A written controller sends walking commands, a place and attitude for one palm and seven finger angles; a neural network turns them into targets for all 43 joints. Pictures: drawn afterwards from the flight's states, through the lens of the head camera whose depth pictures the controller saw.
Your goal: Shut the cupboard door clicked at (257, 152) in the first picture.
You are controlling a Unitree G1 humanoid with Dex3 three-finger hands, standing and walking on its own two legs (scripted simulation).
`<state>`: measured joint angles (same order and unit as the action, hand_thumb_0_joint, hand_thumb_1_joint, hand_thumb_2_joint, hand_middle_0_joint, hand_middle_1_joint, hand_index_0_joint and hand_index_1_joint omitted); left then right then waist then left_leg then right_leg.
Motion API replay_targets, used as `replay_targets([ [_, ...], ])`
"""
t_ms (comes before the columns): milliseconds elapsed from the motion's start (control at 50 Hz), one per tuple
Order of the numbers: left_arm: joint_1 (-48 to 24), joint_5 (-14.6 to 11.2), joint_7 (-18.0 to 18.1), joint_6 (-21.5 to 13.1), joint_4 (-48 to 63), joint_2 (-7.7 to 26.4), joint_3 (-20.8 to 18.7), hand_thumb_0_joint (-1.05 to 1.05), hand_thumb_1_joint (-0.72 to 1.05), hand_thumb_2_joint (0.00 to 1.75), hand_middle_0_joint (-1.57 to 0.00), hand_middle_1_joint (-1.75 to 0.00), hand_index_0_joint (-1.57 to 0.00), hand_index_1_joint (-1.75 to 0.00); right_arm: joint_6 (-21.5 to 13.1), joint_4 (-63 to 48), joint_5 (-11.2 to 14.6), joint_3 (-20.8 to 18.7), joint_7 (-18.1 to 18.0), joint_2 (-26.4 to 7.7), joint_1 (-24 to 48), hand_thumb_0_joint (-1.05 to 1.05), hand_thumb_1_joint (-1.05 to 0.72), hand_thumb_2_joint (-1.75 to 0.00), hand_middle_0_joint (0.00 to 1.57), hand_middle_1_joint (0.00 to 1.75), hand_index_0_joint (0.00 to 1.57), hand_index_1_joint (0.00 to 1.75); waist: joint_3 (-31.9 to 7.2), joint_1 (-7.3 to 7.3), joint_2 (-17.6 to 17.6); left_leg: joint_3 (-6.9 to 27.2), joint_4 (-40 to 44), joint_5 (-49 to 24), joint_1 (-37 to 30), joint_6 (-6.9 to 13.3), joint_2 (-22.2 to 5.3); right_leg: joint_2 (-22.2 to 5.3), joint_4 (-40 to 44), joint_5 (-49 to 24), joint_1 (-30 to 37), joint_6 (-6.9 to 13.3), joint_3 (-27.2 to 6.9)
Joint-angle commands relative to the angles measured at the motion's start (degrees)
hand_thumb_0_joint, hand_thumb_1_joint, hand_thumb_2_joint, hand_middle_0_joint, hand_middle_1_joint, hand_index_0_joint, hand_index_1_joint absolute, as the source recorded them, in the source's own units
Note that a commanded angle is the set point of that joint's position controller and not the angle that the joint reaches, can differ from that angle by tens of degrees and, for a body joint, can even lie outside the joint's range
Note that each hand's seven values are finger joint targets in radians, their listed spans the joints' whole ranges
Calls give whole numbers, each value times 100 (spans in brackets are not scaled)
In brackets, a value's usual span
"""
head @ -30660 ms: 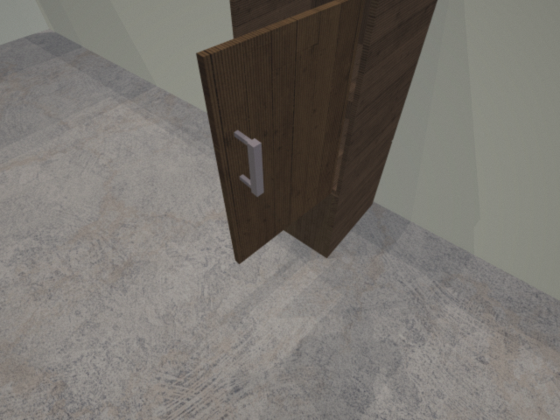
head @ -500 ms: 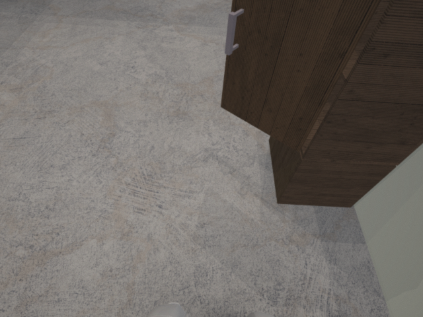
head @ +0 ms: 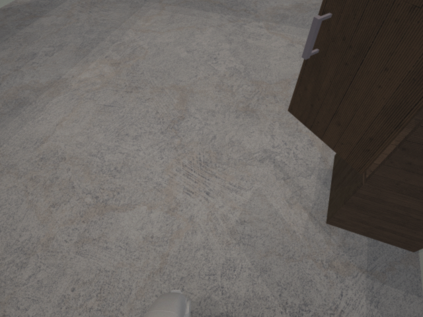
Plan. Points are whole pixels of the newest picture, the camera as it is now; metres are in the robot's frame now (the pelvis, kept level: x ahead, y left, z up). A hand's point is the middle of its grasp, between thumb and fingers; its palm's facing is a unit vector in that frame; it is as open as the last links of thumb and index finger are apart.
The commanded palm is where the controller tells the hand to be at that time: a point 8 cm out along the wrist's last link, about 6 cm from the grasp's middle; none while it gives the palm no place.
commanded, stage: walk to a spot facing it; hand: left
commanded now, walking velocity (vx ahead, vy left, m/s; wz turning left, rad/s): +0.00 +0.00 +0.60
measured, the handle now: (316, 36) +0.89 -0.31 +0.03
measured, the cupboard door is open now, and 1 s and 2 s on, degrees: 53 53 53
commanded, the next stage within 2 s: turn to face it in 1.22 s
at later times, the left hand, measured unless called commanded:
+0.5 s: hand out of the picture +0.04 +0.22 -0.15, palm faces +0.36 -0.88 -0.30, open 7.4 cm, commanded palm none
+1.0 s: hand out of the picture +0.04 +0.25 -0.19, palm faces +0.65 -0.74 -0.20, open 7.4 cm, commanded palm none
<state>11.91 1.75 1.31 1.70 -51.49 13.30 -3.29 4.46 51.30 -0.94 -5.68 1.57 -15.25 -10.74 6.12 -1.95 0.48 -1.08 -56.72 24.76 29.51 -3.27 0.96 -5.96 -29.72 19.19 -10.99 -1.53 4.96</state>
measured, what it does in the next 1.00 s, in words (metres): walks ahead, turning left: left foot, then right foot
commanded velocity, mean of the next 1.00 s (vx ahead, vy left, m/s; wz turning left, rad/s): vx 0.29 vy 0.00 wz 0.54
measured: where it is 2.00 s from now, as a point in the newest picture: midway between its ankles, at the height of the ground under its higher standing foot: (168, 258)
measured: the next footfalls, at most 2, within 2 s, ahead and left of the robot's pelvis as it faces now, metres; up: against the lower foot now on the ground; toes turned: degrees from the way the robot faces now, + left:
left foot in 0.12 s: +0.04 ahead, +0.15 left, +0.00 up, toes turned +9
right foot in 0.42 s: +0.11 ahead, -0.11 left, +0.00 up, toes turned +12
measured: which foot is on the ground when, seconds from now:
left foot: up 0.00-0.10, down 0.12-0.42, up 0.44-0.84, down 0.86-1.00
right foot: down 0.00-0.12, up 0.14-0.40, down 0.42-0.86, up 0.88-1.00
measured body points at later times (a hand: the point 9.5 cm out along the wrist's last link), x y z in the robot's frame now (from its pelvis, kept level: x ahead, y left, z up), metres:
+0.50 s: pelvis +0.04 -0.01 -0.01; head +0.08 -0.02 +0.44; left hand +0.02 +0.26 -0.13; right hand +0.19 -0.23 -0.16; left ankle -0.01 +0.12 -0.67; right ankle +0.07 -0.11 -0.74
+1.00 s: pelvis +0.17 +0.10 -0.01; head +0.20 +0.14 +0.43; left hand +0.01 +0.29 -0.17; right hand +0.41 -0.02 -0.14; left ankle +0.15 +0.18 -0.74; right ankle +0.21 -0.06 -0.65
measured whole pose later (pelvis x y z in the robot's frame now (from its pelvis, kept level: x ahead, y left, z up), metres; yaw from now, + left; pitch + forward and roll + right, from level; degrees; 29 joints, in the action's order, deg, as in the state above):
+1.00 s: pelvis +0.17 +0.10 -0.01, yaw +37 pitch +0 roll +0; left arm 18.0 1.7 -1.1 0.8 -56.6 12.0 -4.5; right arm -2.1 50.5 -1.7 -1.8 0.5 -11.9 -7.2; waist 6.9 2.1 1.8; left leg -6.4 -35.2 16.0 19.5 3.8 0.9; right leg -9.6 -69.7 22.0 -26.5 -2.7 4.0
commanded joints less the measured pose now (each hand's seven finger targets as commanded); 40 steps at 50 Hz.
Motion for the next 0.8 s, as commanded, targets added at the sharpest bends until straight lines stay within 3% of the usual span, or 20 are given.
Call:
replay_targets([
  [0, 546, 17, 83, -184, 333, 1338, -346, 0, 90, 90, -20, -30, -20, -30, -199, -597, 31, 128, 32, -139, 552, 0, -90, -90, 20, 30, 20, 30, -632, 411, 1192, -453, 1410, -25, -310, 32, -20, -1288, 113, -4385, 952, 762, -350],
  [40, 530, -10, 60, -171, 336, 1370, -359, 0, 90, 90, -20, -30, -20, -30, -231, -540, 23, 118, 25, -238, 326, 0, -90, -90, 20, 30, 20, 30, -764, 277, 1149, -540, 2268, -583, -891, 96, 49, -1231, -289, -4301, 849, 546, -127],
  [60, 463, -51, 51, -159, 387, 1340, -364, 0, 90, 90, -20, -30, -20, -30, -261, -458, -2, 79, 16, -408, 1, 0, -90, -90, 20, 30, 20, 30, -952, 69, 917, -441, 2911, -1295, -1655, 161, 20, -1171, -845, -3979, 471, 334, 70],
  [80, 544, -84, 26, -130, 499, 1110, -330, 0, 90, 90, -20, -30, -20, -30, -317, -374, -51, -33, -5, -904, -342, 0, -90, -90, 20, 30, 20, 30, -1364, -84, -204, 587, 3166, -3000, -2799, 499, -877, -812, -1854, -2428, -597, -14, 403],
  [100, 472, -114, -10, -116, 744, 654, -182, 0, 90, 90, -20, -30, -20, -30, -328, -309, -59, -192, -61, -1507, -767, 0, -90, -90, 20, 30, 20, 30, -1555, -283, -1980, 2495, 3160, -5720, -3558, 1437, -2372, -47, -3050, 1816, -2043, -361, 399],
  [120, -77, -48, 34, -56, 978, 704, -121, 0, 90, 90, -20, -30, -20, -30, -295, -168, -54, -168, -119, -1531, -1158, 0, -90, -90, 20, 30, 20, 30, -1449, -488, -1233, 2499, 3129, -5330, -3333, 1749, -2560, -56, -3551, 2070, -2195, -250, -220],
  [140, -263, -68, 42, -56, 920, 597, -161, 0, 90, 90, -20, -30, -20, -30, -340, -123, -95, -148, -205, -1428, -1157, 0, -90, -90, 20, 30, 20, 30, -1593, -476, -1451, 2526, 3234, -4369, -3276, 1664, -2254, -37, -3748, 1787, -2386, -233, -407],
  [220, -317, -48, -161, -73, 732, 602, -207, 0, 90, 90, -20, -30, -20, -30, -374, -386, -129, -4, -220, -1062, -187, 0, -90, -90, 20, 30, 20, 30, -762, -84, -1076, 1990, 3858, -728, -1991, 1222, -1418, 54, -2882, 815, -1999, -193, -392],
  [300, -86, -36, -240, -109, 665, 562, -208, 0, 90, 90, -20, -30, -20, -30, -359, -420, -141, -38, -174, -1089, 43, 0, -90, -90, 20, 30, 20, 30, -445, 58, -1149, 2147, 4140, 895, -1074, 1165, -1176, 366, -1493, 624, -1091, -128, -79],
  [360, 1147, 18, -246, -198, 309, 688, -300, 0, 90, 90, -20, -30, -20, -30, -328, -549, -87, -38, -161, -897, 513, 0, -90, -90, 20, 30, 20, 30, -557, 665, -520, 1734, 3264, 1631, 417, 899, -574, 564, -88, 216, 1027, -100, 68],
  [380, 1612, 95, -181, -260, 247, 1050, -396, 0, 90, 90, -20, -30, -20, -30, -339, -655, -22, 31, -142, -511, 560, 0, -90, -90, 20, 30, 20, 30, -548, 918, 775, 1072, 1703, 1600, 1503, 574, 70, -469, 1153, 1710, 1790, 203, -1232],
  [400, 1676, 80, -104, -272, 324, 1433, -413, 0, 90, 90, -20, -30, -20, -30, -406, -839, -16, 115, -116, -137, 744, 0, -90, -90, 20, 30, 20, 30, -376, 1036, 1963, 361, -219, 1235, 2026, 332, 481, -2037, 2280, 2911, 1482, 773, -3484],
  [420, 1306, 0, -49, -311, 438, 1382, -407, 0, 90, 90, -20, -30, -20, -30, -365, -857, -67, 40, -66, -422, 728, 0, -90, -90, 20, 30, 20, 30, -102, 679, 1256, 714, -1207, 725, 1811, 334, -34, -2446, 2614, 3455, 584, 1004, -3863],
  [440, 799, 15, -26, -379, 510, 1273, -396, 0, 90, 90, -20, -30, -20, -30, -361, -773, -96, 4, -24, -384, 678, 0, -90, -90, 20, 30, 20, 30, 51, 430, 1048, 844, -1651, 230, 1761, 311, -244, -2304, 2630, 3403, 92, 1039, -3708],
  [480, 198, 1, -54, -498, 522, 777, -266, 0, 90, 90, -20, -30, -20, -30, -320, -507, -120, 14, 87, -276, 367, 0, -90, -90, 20, 30, 20, 30, 58, 59, 728, 550, -1599, -799, 1274, 181, -509, -1582, 2241, 1386, -161, 671, -1534],
  [520, 471, -9, -56, -573, 330, 579, -240, 0, 90, 90, -20, -30, -20, -30, -324, -384, -73, 71, 143, -48, 287, 0, -90, -90, 20, 30, 20, 30, -166, 126, 806, 193, -1088, -1023, 1050, 134, -485, -1208, 1941, -344, 366, 580, -445],
  [600, 1299, -11, -42, -623, -93, 553, -222, 0, 90, 90, -20, -30, -20, -30, -350, -461, -66, 181, 180, 183, 718, 0, -90, -90, 20, 30, 20, 30, -301, 413, 759, -225, -107, -1020, 1267, 191, -448, -1279, 1573, -2564, 1466, 571, 269],
  [700, 1640, 6, -34, -618, -297, 647, -220, 0, 90, 90, -20, -30, -20, -30, -430, -645, -65, 279, 238, 211, 1345, 0, -90, -90, 20, 30, 20, 30, -218, 571, 874, -550, 1316, -905, 962, 373, -433, -1529, 1255, -3574, 1902, 555, 670],
  [740, 1515, -1, -47, -614, -273, 780, -248, 0, 90, 90, -20, -30, -20, -30, -480, -615, -65, 274, 223, 120, 1137, 0, -90, -90, 20, 30, 20, 30, -364, 427, 970, -786, 1721, -673, 259, 535, -241, -1625, 864, -4348, 1789, 545, 873],
  [780, 1329, -41, -61, -603, -249, 957, -266, 0, 90, 90, -20, -30, -20, -30, -537, -419, -93, 218, 145, -36, 351, 0, -90, -90, 20, 30, 20, 30, -771, -9, 830, -1149, 2139, -711, -1173, 723, 213, -1501, -192, -5168, 1331, 427, 1220],
])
